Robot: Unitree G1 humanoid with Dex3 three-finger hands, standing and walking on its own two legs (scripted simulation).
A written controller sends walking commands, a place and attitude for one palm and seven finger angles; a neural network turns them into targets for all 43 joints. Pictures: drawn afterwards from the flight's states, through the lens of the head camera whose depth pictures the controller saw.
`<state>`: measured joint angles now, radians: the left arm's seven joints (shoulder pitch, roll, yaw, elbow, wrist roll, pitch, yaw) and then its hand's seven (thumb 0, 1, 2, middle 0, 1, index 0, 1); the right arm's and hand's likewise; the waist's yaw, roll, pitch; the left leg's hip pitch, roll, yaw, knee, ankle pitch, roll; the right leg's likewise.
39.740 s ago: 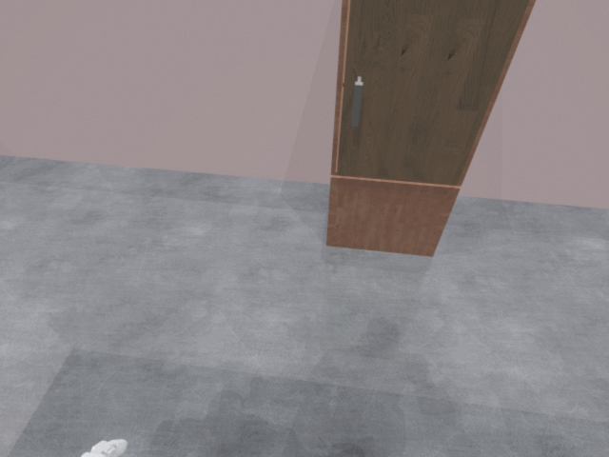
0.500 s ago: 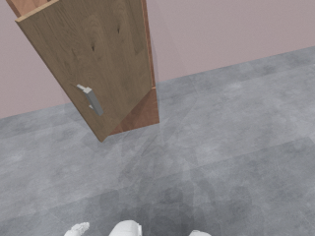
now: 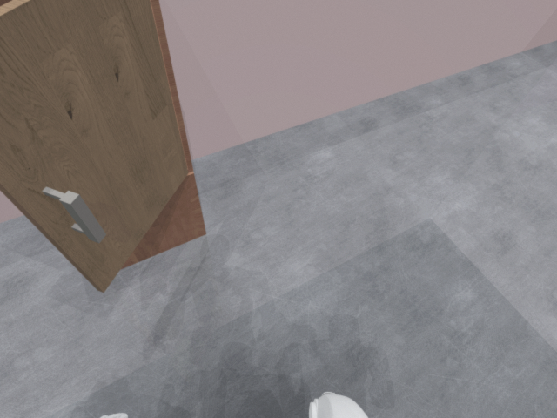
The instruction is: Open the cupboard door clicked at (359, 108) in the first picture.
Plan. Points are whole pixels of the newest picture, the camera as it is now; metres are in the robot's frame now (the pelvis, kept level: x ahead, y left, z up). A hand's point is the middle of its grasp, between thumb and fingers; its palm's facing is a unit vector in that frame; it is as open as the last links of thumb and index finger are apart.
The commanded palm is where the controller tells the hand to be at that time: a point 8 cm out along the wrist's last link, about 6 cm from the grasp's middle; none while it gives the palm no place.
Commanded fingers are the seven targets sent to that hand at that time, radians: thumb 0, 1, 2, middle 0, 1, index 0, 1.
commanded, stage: walk to a spot facing it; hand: left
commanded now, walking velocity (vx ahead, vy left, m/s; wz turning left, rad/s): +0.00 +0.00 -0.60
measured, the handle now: (75, 215) +0.41 +0.40 -0.06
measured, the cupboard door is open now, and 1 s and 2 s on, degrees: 41 41 41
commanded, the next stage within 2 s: turn to face it in 1.74 s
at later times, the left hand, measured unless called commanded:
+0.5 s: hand (214, 398) +0.16 +0.11 -0.16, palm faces -0.28 -0.93 -0.24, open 7.4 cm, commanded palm none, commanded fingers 0.00 0.90 0.90 -0.20 -0.30 -0.20 -0.30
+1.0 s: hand (291, 299) +0.34 +0.00 -0.17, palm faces -0.61 -0.77 -0.16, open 7.4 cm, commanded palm none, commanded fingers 0.00 0.90 0.90 -0.20 -0.30 -0.20 -0.30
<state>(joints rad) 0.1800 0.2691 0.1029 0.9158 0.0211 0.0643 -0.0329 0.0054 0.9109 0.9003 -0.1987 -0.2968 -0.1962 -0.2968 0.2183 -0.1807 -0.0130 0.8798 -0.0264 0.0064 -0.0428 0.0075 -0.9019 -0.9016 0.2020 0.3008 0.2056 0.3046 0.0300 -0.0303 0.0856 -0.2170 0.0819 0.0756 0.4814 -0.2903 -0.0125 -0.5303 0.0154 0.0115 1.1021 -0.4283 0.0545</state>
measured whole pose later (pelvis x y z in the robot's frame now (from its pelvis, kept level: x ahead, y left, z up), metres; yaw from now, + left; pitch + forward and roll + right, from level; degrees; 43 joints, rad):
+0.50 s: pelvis +0.02 -0.05 +0.00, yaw -18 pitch +2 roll +1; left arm 0.18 0.19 0.06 0.91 0.02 0.04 0.00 0.00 0.91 0.90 -0.20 -0.30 -0.20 -0.30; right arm 0.16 -0.24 -0.07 0.90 -0.01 0.05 -0.02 0.01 -0.91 -0.90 0.20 0.30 0.20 0.30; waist 0.00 0.00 0.08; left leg -0.47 0.06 0.00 0.97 -0.38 -0.08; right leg -0.27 0.07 0.09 0.49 -0.24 -0.05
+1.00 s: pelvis +0.14 -0.09 -0.01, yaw -36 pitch +2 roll -1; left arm 0.11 0.23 0.08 0.93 0.03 0.05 -0.07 0.01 0.91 0.90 -0.19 -0.30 -0.19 -0.30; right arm 0.47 -0.17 -0.01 0.98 -0.03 -0.05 -0.03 0.01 -0.90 -0.90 0.20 0.30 0.20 0.30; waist -0.04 -0.02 0.09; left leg 0.02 0.11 0.26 0.37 -0.41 -0.05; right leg -0.62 -0.06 -0.10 0.88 -0.23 -0.01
